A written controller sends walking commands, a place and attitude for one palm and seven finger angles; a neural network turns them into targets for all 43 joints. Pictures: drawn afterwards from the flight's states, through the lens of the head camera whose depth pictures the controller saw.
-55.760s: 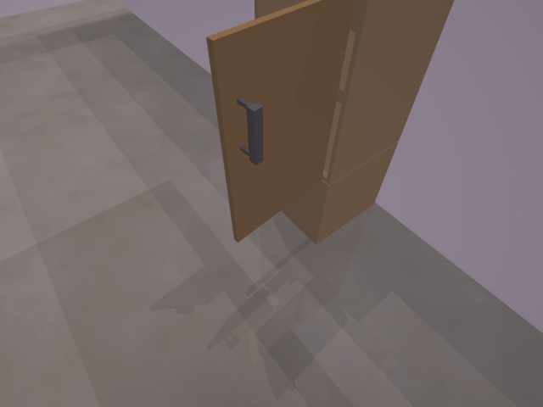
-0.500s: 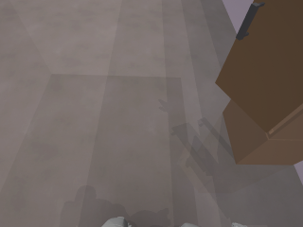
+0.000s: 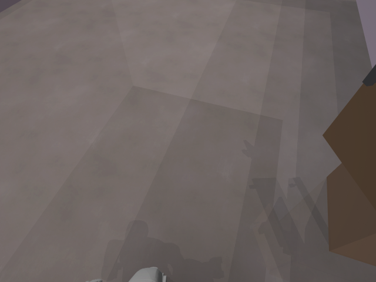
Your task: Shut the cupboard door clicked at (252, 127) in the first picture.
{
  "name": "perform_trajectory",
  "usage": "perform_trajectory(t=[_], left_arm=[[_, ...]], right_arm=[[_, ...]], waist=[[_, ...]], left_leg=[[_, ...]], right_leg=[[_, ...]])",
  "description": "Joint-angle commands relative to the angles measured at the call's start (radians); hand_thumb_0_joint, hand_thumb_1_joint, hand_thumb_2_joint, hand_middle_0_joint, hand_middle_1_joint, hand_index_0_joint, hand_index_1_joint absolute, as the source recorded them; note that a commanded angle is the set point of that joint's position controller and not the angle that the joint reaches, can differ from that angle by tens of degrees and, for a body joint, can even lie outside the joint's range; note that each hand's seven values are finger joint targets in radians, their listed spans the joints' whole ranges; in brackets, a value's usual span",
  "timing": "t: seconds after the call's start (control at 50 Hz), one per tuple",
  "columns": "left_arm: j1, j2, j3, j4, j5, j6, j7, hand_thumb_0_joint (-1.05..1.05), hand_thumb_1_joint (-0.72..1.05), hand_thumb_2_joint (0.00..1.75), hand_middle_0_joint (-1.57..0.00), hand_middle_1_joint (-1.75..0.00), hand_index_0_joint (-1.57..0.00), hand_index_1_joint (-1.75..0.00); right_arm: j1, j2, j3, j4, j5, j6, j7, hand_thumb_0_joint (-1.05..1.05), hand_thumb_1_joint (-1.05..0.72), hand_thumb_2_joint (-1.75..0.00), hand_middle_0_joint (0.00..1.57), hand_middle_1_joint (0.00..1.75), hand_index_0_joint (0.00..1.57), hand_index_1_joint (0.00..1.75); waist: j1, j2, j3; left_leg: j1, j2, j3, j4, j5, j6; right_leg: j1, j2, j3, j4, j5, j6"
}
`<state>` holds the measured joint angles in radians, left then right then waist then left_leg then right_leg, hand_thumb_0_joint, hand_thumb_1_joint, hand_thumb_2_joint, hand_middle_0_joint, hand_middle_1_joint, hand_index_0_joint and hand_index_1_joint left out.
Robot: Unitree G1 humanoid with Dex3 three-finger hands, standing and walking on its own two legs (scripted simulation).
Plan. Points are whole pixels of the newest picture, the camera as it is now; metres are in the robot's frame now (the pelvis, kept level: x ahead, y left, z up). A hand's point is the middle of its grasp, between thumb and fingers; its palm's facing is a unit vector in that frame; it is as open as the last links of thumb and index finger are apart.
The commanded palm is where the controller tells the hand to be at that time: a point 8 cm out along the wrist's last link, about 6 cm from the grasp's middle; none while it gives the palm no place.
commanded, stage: walk to a spot facing it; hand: left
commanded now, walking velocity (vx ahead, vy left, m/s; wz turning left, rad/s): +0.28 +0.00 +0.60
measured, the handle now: out of the picture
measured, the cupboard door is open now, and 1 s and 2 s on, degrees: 31 31 31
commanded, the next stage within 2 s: turn to face it in 1.00 s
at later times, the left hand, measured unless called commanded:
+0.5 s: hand (103, 255) +0.19 +0.22 -0.14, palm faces +0.23 -0.93 -0.28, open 7.4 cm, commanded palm none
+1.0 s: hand out of the picture +0.09 +0.18 -0.19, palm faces +0.62 -0.76 -0.19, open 7.4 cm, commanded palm none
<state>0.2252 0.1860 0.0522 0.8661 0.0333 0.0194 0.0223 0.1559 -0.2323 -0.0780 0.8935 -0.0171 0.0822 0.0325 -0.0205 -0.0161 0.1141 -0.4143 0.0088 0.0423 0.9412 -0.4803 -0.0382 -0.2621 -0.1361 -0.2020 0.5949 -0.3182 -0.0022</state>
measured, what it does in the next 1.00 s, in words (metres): walks ahead, turning left: left foot, then right foot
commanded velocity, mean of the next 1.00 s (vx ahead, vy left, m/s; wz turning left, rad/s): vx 0.29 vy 0.00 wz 0.59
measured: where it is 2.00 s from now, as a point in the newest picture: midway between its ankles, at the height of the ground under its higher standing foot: (153, 228)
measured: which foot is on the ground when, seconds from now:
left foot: up 0.00-0.08, down 0.10-0.46, up 0.48-0.94, down 0.96-1.00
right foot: down 0.00-0.10, up 0.12-0.44, down 0.46-0.94, up 0.96-1.00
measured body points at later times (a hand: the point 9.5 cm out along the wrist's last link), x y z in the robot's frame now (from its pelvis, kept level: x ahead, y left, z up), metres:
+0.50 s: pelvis +0.11 -0.01 -0.01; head +0.16 -0.03 +0.44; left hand +0.18 +0.27 -0.12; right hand +0.14 -0.26 -0.17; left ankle -0.01 +0.11 -0.71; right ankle +0.19 -0.10 -0.74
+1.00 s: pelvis +0.26 +0.07 -0.02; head +0.30 +0.12 +0.42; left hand +0.06 +0.22 -0.17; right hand +0.56 -0.02 -0.13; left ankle +0.30 +0.17 -0.74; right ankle +0.22 -0.11 -0.68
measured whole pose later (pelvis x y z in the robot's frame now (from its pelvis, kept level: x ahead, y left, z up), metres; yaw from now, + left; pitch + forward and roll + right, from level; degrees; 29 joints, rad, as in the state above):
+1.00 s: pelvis +0.26 +0.07 -0.02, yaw +35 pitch -1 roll -1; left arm 0.44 0.19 0.05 1.02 0.02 0.00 -0.01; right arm 0.01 -0.24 -0.04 0.81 -0.03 -0.02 0.05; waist 0.04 -0.01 0.15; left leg -0.46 -0.01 0.13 0.70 -0.21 0.13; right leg -0.19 -0.18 -0.24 1.03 -0.53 0.06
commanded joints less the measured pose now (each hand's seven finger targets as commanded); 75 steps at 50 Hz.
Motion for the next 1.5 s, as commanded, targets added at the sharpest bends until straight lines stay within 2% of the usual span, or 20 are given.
perform_trajectory(t=[0.0,0.04,0.08,0.1,0.2,0.34,0.4,0.42,0.44,0.48,0.58,0.8,0.86,0.9,0.94,0.96,1.06,1.42,1.44,1.48], left_arm=[[0.095,0.227,0.074,-0.025,0.003,-0.023,0.008,0.0,0.9,0.9,-0.2,-0.3,-0.2,-0.3],[0.06,0.217,0.075,-0.03,-0.009,-0.02,-0.005,0.0,0.9,0.9,-0.2,-0.3,-0.2,-0.3],[-0.059,0.11,0.042,-0.124,-0.01,-0.013,-0.026,0.0,0.9,0.9,-0.2,-0.3,-0.2,-0.3],[-0.156,0.133,0.04,-0.147,0.002,-0.018,-0.03,0.0,0.9,0.9,-0.2,-0.3,-0.2,-0.3],[-0.104,0.131,0.046,-0.069,-0.008,-0.032,-0.048,0.0,0.9,0.9,-0.2,-0.3,-0.2,-0.3],[-0.144,0.113,0.036,-0.083,-0.013,-0.036,-0.059,0.0,0.9,0.9,-0.2,-0.3,-0.2,-0.3],[-0.002,0.13,0.051,-0.043,-0.011,-0.045,-0.056,0.0,0.9,0.9,-0.2,-0.3,-0.2,-0.3],[0.128,0.188,0.066,-0.009,-0.006,-0.058,-0.048,0.0,0.9,0.9,-0.2,-0.3,-0.2,-0.3],[0.26,0.311,0.095,0.014,0.008,-0.072,-0.032,0.0,0.9,0.9,-0.2,-0.3,-0.2,-0.3],[0.191,0.275,0.081,0.001,-0.004,-0.064,-0.014,0.0,0.9,0.9,-0.2,-0.3,-0.2,-0.3],[0.078,0.106,0.034,0.005,-0.004,-0.093,-0.007,0.0,0.9,0.9,-0.2,-0.3,-0.2,-0.3],[0.238,0.136,0.029,0.091,-0.002,-0.101,0.0,0.0,0.9,0.9,-0.2,-0.3,-0.2,-0.3],[0.206,0.19,0.04,0.08,-0.004,-0.096,-0.001,0.0,0.9,0.9,-0.2,-0.3,-0.2,-0.3],[0.163,0.219,0.044,0.065,-0.016,-0.09,-0.006,0.0,0.9,0.9,-0.2,-0.3,-0.2,-0.3],[0.1,0.147,0.031,-0.036,-0.025,-0.079,-0.029,0.0,0.9,0.9,-0.2,-0.3,-0.2,-0.3],[0.045,0.165,0.039,-0.072,-0.022,-0.076,-0.02,0.0,0.9,0.9,-0.2,-0.3,-0.2,-0.3],[0.125,0.11,0.051,0.013,0.002,-0.027,-0.031,0.0,0.9,0.9,-0.2,-0.3,-0.2,-0.3],[0.036,0.079,0.028,0.035,-0.009,-0.003,-0.025,0.0,0.9,0.9,-0.2,-0.3,-0.2,-0.3],[0.111,0.114,0.039,0.053,-0.006,-0.014,-0.022,0.0,0.9,0.9,-0.2,-0.3,-0.2,-0.3],[0.222,0.207,0.058,0.086,-0.017,-0.028,0.001,0.0,0.9,0.9,-0.2,-0.3,-0.2,-0.3]], right_arm=[[-0.046,-0.031,0.002,-0.099,0.002,-0.042,-0.004,0.0,-0.9,-0.9,0.2,0.3,0.2,0.3],[0.061,-0.074,-0.007,-0.071,-0.002,-0.059,-0.004,0.0,-0.9,-0.9,0.2,0.3,0.2,0.3],[0.248,-0.258,-0.049,-0.026,-0.023,-0.067,-0.022,0.0,-0.9,-0.9,0.2,0.3,0.2,0.3],[0.287,-0.248,-0.044,-0.001,-0.021,-0.068,-0.025,0.0,-0.9,-0.9,0.2,0.3,0.2,0.3],[0.16,-0.152,-0.006,-0.029,-0.011,-0.111,-0.051,0.0,-0.9,-0.9,0.2,0.3,0.2,0.3],[0.169,-0.165,-0.016,0.011,-0.014,-0.113,-0.045,0.0,-0.9,-0.9,0.2,0.3,0.2,0.3],[0.112,-0.165,-0.019,0.007,-0.011,-0.105,-0.043,0.0,-0.9,-0.9,0.2,0.3,0.2,0.3],[0.092,-0.139,-0.015,-0.004,-0.001,-0.109,-0.038,0.0,-0.9,-0.9,0.2,0.3,0.2,0.3],[0.131,-0.05,0.0,-0.023,0.01,-0.117,-0.033,0.0,-0.9,-0.9,0.2,0.3,0.2,0.3],[0.1,-0.072,-0.013,-0.038,-0.008,-0.11,-0.026,0.0,-0.9,-0.9,0.2,0.3,0.2,0.3],[0.096,-0.013,-0.001,0.018,-0.007,-0.077,0.004,0.0,-0.9,-0.9,0.2,0.3,0.2,0.3],[-0.188,0.005,0.032,-0.099,-0.01,-0.076,0.033,0.0,-0.9,-0.9,0.2,0.3,0.2,0.3],[-0.105,-0.026,0.024,-0.095,-0.011,-0.085,0.024,0.0,-0.9,-0.9,0.2,0.3,0.2,0.3],[0.109,-0.1,-0.002,-0.05,-0.019,-0.091,0.011,0.0,-0.9,-0.9,0.2,0.3,0.2,0.3],[0.282,-0.336,-0.05,-0.024,-0.014,-0.096,-0.014,0.0,-0.9,-0.9,0.2,0.3,0.2,0.3],[0.271,-0.33,-0.041,-0.027,-0.005,-0.093,-0.02,0.0,-0.9,-0.9,0.2,0.3,0.2,0.3],[0.008,-0.165,0.007,-0.089,-0.004,-0.119,-0.041,0.0,-0.9,-0.9,0.2,0.3,0.2,0.3],[0.161,-0.085,0.017,0.082,-0.001,-0.092,-0.085,0.0,-0.9,-0.9,0.2,0.3,0.2,0.3],[0.153,-0.076,0.016,0.068,0.008,-0.095,-0.082,0.0,-0.9,-0.9,0.2,0.3,0.2,0.3],[0.105,-0.039,0.021,0.02,0.015,-0.09,-0.08,0.0,-0.9,-0.9,0.2,0.3,0.2,0.3]], waist=[[0.063,-0.188,-0.151],[0.001,-0.072,-0.166],[-0.11,0.394,-0.121],[-0.129,0.254,-0.093],[-0.026,0.164,-0.076],[-0.016,0.152,-0.051],[0.061,0.108,-0.075],[0.127,-0.005,-0.119],[0.174,-0.329,-0.234],[0.113,-0.303,-0.149],[0.014,-0.128,-0.083],[0.065,-0.108,-0.024],[0.012,-0.122,-0.085],[-0.111,-0.062,-0.202],[-0.156,0.234,-0.341],[-0.135,0.033,-0.277],[0.018,0.114,-0.138],[0.042,0.068,-0.114],[0.071,-0.003,-0.174],[0.101,-0.18,-0.267]], left_leg=[[0.02,0.003,0.065,-0.218,-0.005,0.025],[0.271,0.006,0.046,-0.47,0.095,0.048],[0.482,0.391,-0.571,-0.704,0.076,0.252],[0.398,0.395,-0.579,-0.725,-0.041,0.284],[0.351,0.225,-0.347,-0.679,0.252,0.23],[0.253,0.184,-0.306,-0.676,0.218,0.223],[0.061,0.14,-0.288,-0.56,0.137,0.185],[-0.095,0.06,-0.226,-0.39,0.079,0.145],[-0.263,-0.082,-0.064,-0.008,-0.094,0.077],[-0.336,-0.009,-0.138,0.367,-0.057,0.085],[-0.245,0.07,-0.064,0.329,0.226,0.043],[-0.254,0.051,0.082,-0.139,0.23,0.073],[-0.04,-0.022,0.145,-0.234,0.158,0.12],[0.337,-0.051,0.119,-0.381,0.264,0.151],[0.682,0.412,-0.583,-0.535,0.614,0.357],[0.55,0.452,-0.572,-0.556,0.536,0.364],[0.15,0.204,-0.304,-0.688,0.253,0.191],[0.312,0.245,-0.025,-0.376,0.851,0.144],[0.217,0.185,0.022,-0.224,0.753,0.094],[-0.125,-0.016,0.034,0.203,-0.156,-0.003]], right_leg=[[0.169,-0.252,0.165,-0.173,0.274,-0.106],[-0.016,-0.215,0.082,-0.046,-0.025,-0.039],[-0.502,0.019,0.016,0.43,-0.355,0.066],[-0.522,-0.002,0.13,0.501,-0.281,0.044],[-0.458,0.007,0.186,0.492,-0.022,0.064],[-0.252,0.066,0.13,0.137,0.035,0.074],[0.081,0.115,0.105,-0.014,0.109,0.065],[0.32,0.057,0.186,-0.126,0.041,0.046],[0.513,-0.261,0.549,-0.299,-0.249,-0.046],[0.288,-0.363,0.765,-0.444,-0.486,-0.106],[0.131,-0.205,0.174,-0.363,0.188,-0.062],[0.351,-0.237,-0.039,-0.289,0.68,-0.07],[0.329,-0.26,-0.08,-0.128,0.92,-0.068],[0.14,-0.223,-0.135,0.219,0.782,-0.023],[-0.402,0.02,0.022,0.791,-0.29,0.059],[-0.418,-0.003,0.135,0.815,-0.256,0.046],[-0.312,-0.028,0.204,0.641,0.013,0.07],[0.024,0.116,0.151,-0.067,0.187,-0.006],[0.187,0.055,0.247,-0.117,0.477,-0.043],[0.416,-0.267,0.619,-0.168,1.108,-0.285]])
